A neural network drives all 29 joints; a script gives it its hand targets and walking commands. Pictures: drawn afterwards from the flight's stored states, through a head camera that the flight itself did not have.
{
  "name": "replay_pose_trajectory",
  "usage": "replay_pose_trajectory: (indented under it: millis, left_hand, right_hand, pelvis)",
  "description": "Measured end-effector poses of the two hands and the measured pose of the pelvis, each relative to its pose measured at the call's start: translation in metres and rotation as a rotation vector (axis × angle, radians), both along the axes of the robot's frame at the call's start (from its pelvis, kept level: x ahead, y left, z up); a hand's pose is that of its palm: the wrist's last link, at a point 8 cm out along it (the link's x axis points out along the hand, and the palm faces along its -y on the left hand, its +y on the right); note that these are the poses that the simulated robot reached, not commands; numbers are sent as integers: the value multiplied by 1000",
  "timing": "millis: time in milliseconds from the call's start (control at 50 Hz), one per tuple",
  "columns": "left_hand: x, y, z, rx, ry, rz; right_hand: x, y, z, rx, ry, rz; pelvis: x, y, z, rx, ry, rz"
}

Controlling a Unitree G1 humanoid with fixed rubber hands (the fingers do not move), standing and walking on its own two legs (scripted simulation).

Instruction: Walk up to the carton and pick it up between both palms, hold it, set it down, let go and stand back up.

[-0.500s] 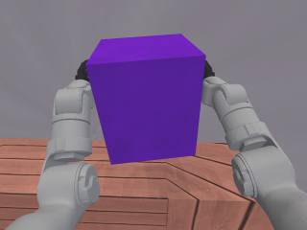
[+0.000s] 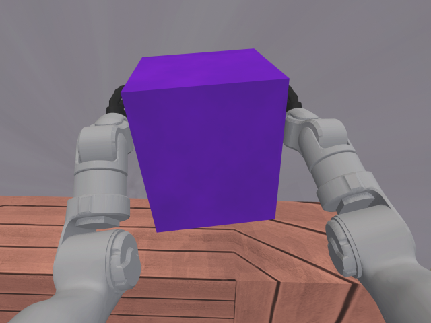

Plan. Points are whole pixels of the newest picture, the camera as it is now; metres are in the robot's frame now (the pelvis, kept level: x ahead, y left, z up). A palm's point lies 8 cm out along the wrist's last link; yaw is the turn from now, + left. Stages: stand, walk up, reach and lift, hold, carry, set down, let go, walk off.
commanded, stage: hold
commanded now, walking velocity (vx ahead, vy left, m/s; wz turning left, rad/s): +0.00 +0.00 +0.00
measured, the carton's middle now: (207, 136) +0.37 +0.00 +0.26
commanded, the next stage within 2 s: none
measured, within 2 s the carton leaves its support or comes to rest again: neither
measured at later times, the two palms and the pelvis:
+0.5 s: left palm (119, 130) +0.37 +0.15 +0.28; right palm (291, 122) +0.36 -0.15 +0.28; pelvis +0.00 +0.00 +0.00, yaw +0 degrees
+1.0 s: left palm (119, 128) +0.37 +0.15 +0.28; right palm (291, 120) +0.36 -0.15 +0.29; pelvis +0.00 +0.00 +0.00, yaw +1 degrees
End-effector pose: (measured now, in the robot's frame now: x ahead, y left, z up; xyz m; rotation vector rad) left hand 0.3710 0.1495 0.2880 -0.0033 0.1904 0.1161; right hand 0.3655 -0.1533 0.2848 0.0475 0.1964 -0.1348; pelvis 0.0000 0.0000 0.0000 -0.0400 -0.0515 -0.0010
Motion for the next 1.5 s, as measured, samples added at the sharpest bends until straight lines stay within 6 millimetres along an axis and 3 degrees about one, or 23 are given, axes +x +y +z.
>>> replay_pose_trajectory:
  millis: [460, 1340, 1500]
  left_hand:
    - [-4, -1, -8, -7, 9, -5]
    - [-3, 0, -4, -11, 5, 0]
    - [-1, 1, 4, -2, -1, 3]
  right_hand:
    - [-4, -1, -2, -5, 12, -5]
    - [-3, 0, 2, -1, 11, -2]
    - [0, 1, 6, 12, 6, -1]
  pelvis:
    - [-1, 1, 0, -1, 8, 8]
    - [0, 2, 0, -1, 11, 9]
    - [0, 1, 0, 0, 7, 0]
